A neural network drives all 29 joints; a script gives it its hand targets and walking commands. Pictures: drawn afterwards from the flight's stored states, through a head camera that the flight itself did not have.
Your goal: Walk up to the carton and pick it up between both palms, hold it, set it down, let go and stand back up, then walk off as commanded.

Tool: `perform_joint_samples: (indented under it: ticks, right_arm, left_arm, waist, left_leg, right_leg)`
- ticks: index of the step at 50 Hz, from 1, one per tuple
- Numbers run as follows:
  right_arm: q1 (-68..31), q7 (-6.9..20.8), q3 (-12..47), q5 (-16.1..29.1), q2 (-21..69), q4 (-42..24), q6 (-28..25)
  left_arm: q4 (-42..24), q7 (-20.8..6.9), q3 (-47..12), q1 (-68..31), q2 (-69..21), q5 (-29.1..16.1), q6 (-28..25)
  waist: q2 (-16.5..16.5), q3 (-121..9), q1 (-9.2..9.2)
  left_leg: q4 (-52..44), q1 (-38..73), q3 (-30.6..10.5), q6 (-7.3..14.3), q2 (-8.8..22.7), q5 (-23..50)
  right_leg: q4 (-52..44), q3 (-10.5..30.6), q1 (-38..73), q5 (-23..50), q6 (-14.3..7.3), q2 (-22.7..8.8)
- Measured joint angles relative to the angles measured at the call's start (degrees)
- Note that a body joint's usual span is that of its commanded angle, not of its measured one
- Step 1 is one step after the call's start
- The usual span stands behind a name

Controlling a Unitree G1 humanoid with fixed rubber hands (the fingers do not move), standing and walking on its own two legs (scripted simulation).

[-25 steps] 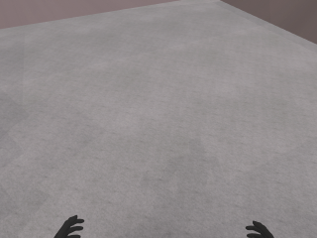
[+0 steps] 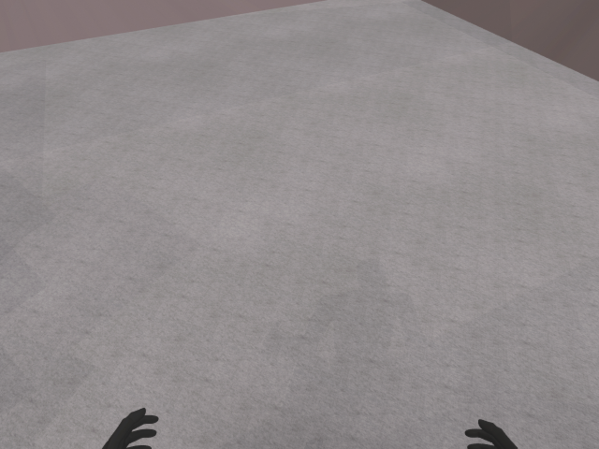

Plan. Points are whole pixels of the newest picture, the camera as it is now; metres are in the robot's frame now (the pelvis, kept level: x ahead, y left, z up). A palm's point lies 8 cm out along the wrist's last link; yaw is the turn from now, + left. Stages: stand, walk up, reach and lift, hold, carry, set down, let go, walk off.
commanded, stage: stand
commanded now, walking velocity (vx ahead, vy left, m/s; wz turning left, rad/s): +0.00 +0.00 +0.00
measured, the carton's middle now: out of the picture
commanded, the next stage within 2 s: walk up in 0.96 s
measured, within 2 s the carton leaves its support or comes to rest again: neither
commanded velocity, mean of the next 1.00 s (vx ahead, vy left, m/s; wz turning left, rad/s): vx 0.00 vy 0.00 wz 0.00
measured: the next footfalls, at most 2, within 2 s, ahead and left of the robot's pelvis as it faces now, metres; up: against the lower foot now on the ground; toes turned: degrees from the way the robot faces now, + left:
left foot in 1.52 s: +0.03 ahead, +0.18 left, +0.00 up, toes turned +15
right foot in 1.88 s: +0.15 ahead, +0.13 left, +0.00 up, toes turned +14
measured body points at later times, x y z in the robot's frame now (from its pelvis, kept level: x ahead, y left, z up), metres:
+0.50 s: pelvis +0.00 +0.00 +0.00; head +0.01 +0.00 +0.45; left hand +0.15 +0.27 -0.09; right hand +0.13 -0.27 -0.11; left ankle +0.04 +0.12 -0.72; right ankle +0.04 -0.12 -0.72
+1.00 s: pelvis +0.00 +0.00 +0.00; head -0.01 +0.00 +0.45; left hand +0.14 +0.27 -0.09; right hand +0.12 -0.27 -0.11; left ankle +0.04 +0.12 -0.72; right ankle +0.04 -0.12 -0.72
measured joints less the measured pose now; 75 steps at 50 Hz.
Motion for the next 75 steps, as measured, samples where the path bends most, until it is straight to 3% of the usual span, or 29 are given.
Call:
perform_joint_samples:
  ticks: [60,63,68,75]
  right_arm:
    - [-1.0,0.1,0.0,0.0,0.0,2.8,0.0]
    - [-0.9,3.1,0.1,-0.8,-0.7,1.7,1.8]
    - [0.0,6.8,0.0,-1.2,-3.9,0.6,4.4]
    - [-0.4,8.2,-0.1,-1.2,-8.6,-1.7,4.5]
  left_arm:
    - [2.3,0.0,0.0,0.0,0.0,0.0,0.1]
    - [2.3,0.0,0.0,0.1,1.2,0.0,-0.5]
    - [2.3,1.4,0.1,0.0,4.9,0.0,-1.3]
    - [2.3,2.0,0.0,0.0,9.0,0.1,-2.6]
  waist:
    - [0.0,-1.5,0.00]
    - [0.0,-1.4,0.04]
    - [0.1,-1.4,0.04]
    - [2.3,-1.6,0.00]
  left_leg:
    - [-2.9,0.0,0.0,0.0,0.0,1.9]
    - [-1.0,-0.8,0.0,0.0,0.0,1.0]
    - [13.2,-5.8,0.0,0.0,0.1,-1.3]
    - [10.7,-6.3,-0.1,0.0,2.6,-2.3]
  right_leg:
    - [-3.0,0.0,0.1,2.0,0.0,0.0]
    - [-3.1,-0.4,0.2,1.9,0.0,-0.2]
    - [-4.6,-4.3,2.1,1.4,0.0,-3.2]
    - [-4.5,-8.8,2.3,0.3,1.7,-7.5]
